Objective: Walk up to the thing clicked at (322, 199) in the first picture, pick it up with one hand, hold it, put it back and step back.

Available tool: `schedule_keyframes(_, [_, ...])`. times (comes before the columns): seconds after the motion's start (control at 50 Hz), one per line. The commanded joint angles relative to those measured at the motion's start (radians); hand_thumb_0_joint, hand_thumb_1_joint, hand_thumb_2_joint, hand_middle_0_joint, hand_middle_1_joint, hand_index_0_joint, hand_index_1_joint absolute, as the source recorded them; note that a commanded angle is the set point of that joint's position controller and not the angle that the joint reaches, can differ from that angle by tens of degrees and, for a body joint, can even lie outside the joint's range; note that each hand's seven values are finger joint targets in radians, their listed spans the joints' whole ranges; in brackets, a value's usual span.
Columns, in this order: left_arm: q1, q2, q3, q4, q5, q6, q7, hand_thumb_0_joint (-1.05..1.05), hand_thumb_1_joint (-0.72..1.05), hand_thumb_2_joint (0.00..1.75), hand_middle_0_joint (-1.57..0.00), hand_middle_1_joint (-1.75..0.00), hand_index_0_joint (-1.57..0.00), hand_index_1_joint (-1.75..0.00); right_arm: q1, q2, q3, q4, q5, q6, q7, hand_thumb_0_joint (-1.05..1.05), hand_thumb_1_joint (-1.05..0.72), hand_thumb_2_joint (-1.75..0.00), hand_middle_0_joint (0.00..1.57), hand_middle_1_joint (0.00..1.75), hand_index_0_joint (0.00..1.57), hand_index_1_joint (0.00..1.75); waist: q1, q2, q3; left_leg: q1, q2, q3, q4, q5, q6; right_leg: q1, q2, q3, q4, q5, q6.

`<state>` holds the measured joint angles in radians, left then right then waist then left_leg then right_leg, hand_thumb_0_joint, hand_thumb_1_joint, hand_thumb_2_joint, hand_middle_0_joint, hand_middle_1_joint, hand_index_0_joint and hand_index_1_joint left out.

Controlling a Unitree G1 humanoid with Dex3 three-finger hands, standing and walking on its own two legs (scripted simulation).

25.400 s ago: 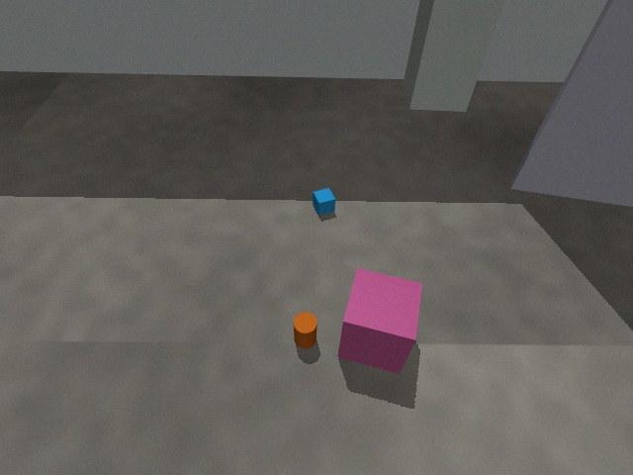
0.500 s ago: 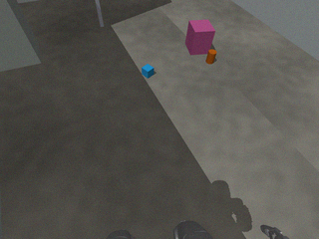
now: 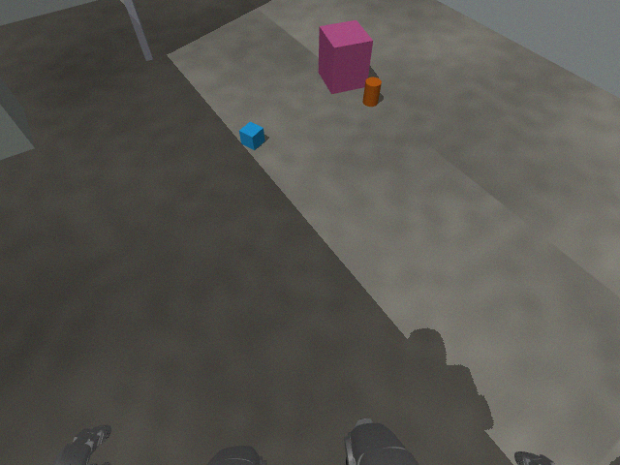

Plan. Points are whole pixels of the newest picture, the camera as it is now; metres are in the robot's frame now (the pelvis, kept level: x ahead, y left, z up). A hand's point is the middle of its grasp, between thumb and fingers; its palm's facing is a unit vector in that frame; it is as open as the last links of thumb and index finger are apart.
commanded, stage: walk up
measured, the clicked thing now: (252, 136) +1.45 +0.27 -0.70
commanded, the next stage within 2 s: stand in 0.58 s
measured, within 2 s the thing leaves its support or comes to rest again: neither
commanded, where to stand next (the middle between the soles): +0.07 +0.02 m, yaw -1 degrees
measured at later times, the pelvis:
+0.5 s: pelvis +0.00 +0.00 +0.03, yaw -3 degrees
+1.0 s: pelvis +0.03 +0.01 +0.04, yaw -1 degrees
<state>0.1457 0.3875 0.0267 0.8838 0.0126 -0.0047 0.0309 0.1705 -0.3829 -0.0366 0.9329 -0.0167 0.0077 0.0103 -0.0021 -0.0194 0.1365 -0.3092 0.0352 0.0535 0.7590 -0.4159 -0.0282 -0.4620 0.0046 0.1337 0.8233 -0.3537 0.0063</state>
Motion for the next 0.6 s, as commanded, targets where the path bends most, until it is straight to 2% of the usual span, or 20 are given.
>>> schedule_keyframes(0.0, [0.046,0.225,0.066,-0.014,-0.004,-0.029,0.007,0.0,0.9,0.9,-0.2,-0.3,-0.2,-0.3,-0.132,-0.3,-0.065,-0.074,-0.002,-0.039,-0.012,0.0,-0.9,-0.9,0.2,0.3,0.2,0.3,0.046,0.146,-0.111,-0.098,0.317,-0.348,-0.314,0.155,0.235,0.169,-0.027,-0.041,-0.058,-0.078,-0.027])
schedule_keyframes(0.02, [0.052,0.209,0.063,0.003,-0.006,-0.036,-0.003,0.0,0.9,0.9,-0.2,-0.3,-0.2,-0.3,-0.142,-0.261,-0.049,-0.071,-0.003,-0.039,-0.011,0.0,-0.9,-0.9,0.2,0.3,0.2,0.3,0.051,0.109,-0.125,-0.061,0.202,-0.189,-0.251,0.22,0.158,0.194,-0.001,-0.045,-0.178,0.055,-0.041])
schedule_keyframes(0.04, [0.036,0.214,0.067,0.007,-0.006,-0.042,-0.009,0.0,0.9,0.9,-0.2,-0.3,-0.2,-0.3,-0.103,-0.236,-0.042,-0.06,0.006,-0.04,-0.01,0.0,-0.9,-0.9,0.2,0.3,0.2,0.3,0.031,0.085,-0.154,-0.032,0.131,-0.126,-0.201,0.254,0.099,0.217,-0.022,0.012,-0.189,0.296,-0.062])
schedule_keyframes(0.06, [0.014,0.219,0.072,0.005,-0.011,-0.043,-0.01,0.0,0.9,0.9,-0.2,-0.3,-0.2,-0.3,-0.065,-0.227,-0.037,-0.047,0.012,-0.042,-0.013,0.0,-0.9,-0.9,0.2,0.3,0.2,0.3,0.015,0.079,-0.174,-0.034,0.098,-0.092,-0.176,0.266,0.074,0.252,-0.04,0.034,-0.182,0.421,-0.076])
schedule_keyframes(0.08, [-0.016,0.218,0.069,0.006,-0.012,-0.041,-0.01,0.0,0.9,0.9,-0.2,-0.3,-0.2,-0.3,-0.037,-0.223,-0.032,-0.029,0.016,-0.042,-0.013,0.0,-0.9,-0.9,0.2,0.3,0.2,0.3,0.0,0.095,-0.18,-0.05,0.093,-0.096,-0.188,0.235,0.065,0.278,-0.061,0.058,-0.194,0.429,-0.087])
schedule_keyframes(0.1, [-0.043,0.218,0.061,0.01,-0.013,-0.04,-0.012,0.0,0.9,0.9,-0.2,-0.3,-0.2,-0.3,-0.025,-0.218,-0.03,-0.01,0.017,-0.037,-0.013,0.0,-0.9,-0.9,0.2,0.3,0.2,0.3,-0.013,0.107,-0.172,-0.037,0.099,-0.111,-0.237,0.115,0.069,0.232,-0.076,0.08,-0.207,0.318,-0.092])
schedule_keyframes(0.12, [-0.044,0.205,0.05,0.017,-0.013,-0.033,-0.013,0.0,0.9,0.9,-0.2,-0.3,-0.2,-0.3,-0.044,-0.217,-0.034,-0.004,0.012,-0.031,-0.013,0.0,-0.9,-0.9,0.2,0.3,0.2,0.3,-0.006,0.113,-0.137,-0.017,0.105,-0.123,-0.287,-0.017,0.078,0.161,-0.066,0.081,-0.23,0.181,-0.092])
schedule_keyframes(0.14, [-0.042,0.195,0.043,0.027,-0.011,-0.027,-0.015,0.0,0.9,0.9,-0.2,-0.3,-0.2,-0.3,-0.078,-0.225,-0.036,-0.003,0.004,-0.027,-0.011,0.0,-0.9,-0.9,0.2,0.3,0.2,0.3,0.003,0.116,-0.11,-0.012,0.119,-0.134,-0.321,-0.106,0.088,0.128,-0.046,0.067,-0.263,0.074,-0.078])
schedule_keyframes(0.16, [-0.039,0.192,0.041,0.04,-0.011,-0.022,-0.019,0.0,0.9,0.9,-0.2,-0.3,-0.2,-0.3,-0.094,-0.234,-0.037,-0.002,0.003,-0.027,-0.01,0.0,-0.9,-0.9,0.2,0.3,0.2,0.3,0.012,0.122,-0.103,-0.016,0.131,-0.143,-0.336,-0.142,0.094,0.138,-0.032,0.05,-0.277,0.028,-0.071])
schedule_keyframes(0.18, [-0.037,0.198,0.045,0.052,-0.009,-0.021,-0.022,0.0,0.9,0.9,-0.2,-0.3,-0.2,-0.3,-0.095,-0.239,-0.035,0.001,0.004,-0.028,-0.009,0.0,-0.9,-0.9,0.2,0.3,0.2,0.3,0.016,0.112,-0.1,-0.027,0.135,-0.147,-0.338,-0.149,0.097,0.154,-0.025,0.046,-0.284,0.024,-0.071])
schedule_keyframes(0.24, [-0.069,0.213,0.05,0.073,-0.003,-0.023,-0.027,0.0,0.9,0.9,-0.2,-0.3,-0.2,-0.3,-0.079,-0.225,-0.031,0.024,0.006,-0.026,-0.007,0.0,-0.9,-0.9,0.2,0.3,0.2,0.3,0.003,0.037,-0.072,-0.037,0.103,-0.111,-0.322,-0.149,0.085,0.143,-0.047,0.102,-0.346,-0.017,-0.083])
schedule_keyframes(0.28, [-0.076,0.207,0.042,0.083,-0.001,-0.025,-0.028,0.0,0.9,0.9,-0.2,-0.3,-0.2,-0.3,-0.074,-0.214,-0.027,0.037,0.01,-0.029,-0.007,0.0,-0.9,-0.9,0.2,0.3,0.2,0.3,-0.008,0.005,-0.091,0.041,0.096,-0.09,-0.316,-0.081,0.079,0.104,-0.063,0.126,-0.381,0.016,-0.081])
schedule_keyframes(0.3, [-0.093,0.202,0.041,0.086,-0.002,-0.026,-0.029,0.0,0.9,0.9,-0.2,-0.3,-0.2,-0.3,-0.064,-0.218,-0.028,0.048,0.01,-0.032,-0.006,0.0,-0.9,-0.9,0.2,0.3,0.2,0.3,-0.017,0.002,-0.105,0.058,0.097,-0.091,-0.327,-0.048,0.078,0.112,-0.065,0.122,-0.378,0.067,-0.076])
schedule_keyframes(0.34, [-0.089,0.196,0.039,0.102,-0.005,-0.029,-0.028,0.0,0.9,0.9,-0.2,-0.3,-0.2,-0.3,-0.082,-0.218,-0.027,0.055,0.015,-0.034,-0.006,0.0,-0.9,-0.9,0.2,0.3,0.2,0.3,-0.01,-0.009,-0.121,0.086,0.094,-0.074,-0.316,-0.003,0.079,0.131,-0.067,0.118,-0.386,0.128,-0.073])
schedule_keyframes(0.4, [-0.105,0.193,0.035,0.11,-0.005,-0.035,-0.025,0.0,0.9,0.9,-0.2,-0.3,-0.2,-0.3,-0.067,-0.208,-0.023,0.074,0.018,-0.034,-0.007,0.0,-0.9,-0.9,0.2,0.3,0.2,0.3,-0.023,-0.056,-0.183,0.141,0.08,-0.041,-0.298,0.102,0.069,0.173,-0.091,0.139,-0.402,0.252,-0.076])
schedule_keyframes(0.54, [-0.113,0.175,0.029,0.135,-0.012,-0.027,-0.021,0.0,0.9,0.9,-0.2,-0.3,-0.2,-0.3,-0.098,-0.216,-0.025,0.104,0.017,-0.034,-0.008,0.0,-0.9,-0.9,0.2,0.3,0.2,0.3,-0.014,-0.033,-0.207,0.187,0.107,-0.048,-0.367,0.173,0.071,0.203,-0.08,0.101,-0.392,0.328,-0.059])
schedule_keyframes(0.56, [-0.095,0.167,0.022,0.159,-0.008,-0.03,-0.026,0.0,0.9,0.9,-0.2,-0.3,-0.2,-0.3,-0.093,-0.203,-0.019,0.101,0.006,-0.033,-0.009,0.0,-0.9,-0.9,0.2,0.3,0.2,0.3,-0.019,-0.004,-0.223,0.144,0.117,-0.094,-0.419,0.138,0.064,0.273,-0.092,0.063,-0.41,0.313,-0.041])
schedule_keyframes(0.58, [-0.096,0.171,0.023,0.166,-0.008,-0.033,-0.027,0.0,0.9,0.9,-0.2,-0.3,-0.2,-0.3,-0.114,-0.209,-0.019,0.102,0.005,-0.034,-0.01,0.0,-0.9,-0.9,0.2,0.3,0.2,0.3,-0.01,0.0,-0.218,0.13,0.117,-0.1,-0.429,0.14,0.062,0.299,-0.092,0.057,-0.411,0.328,-0.033])
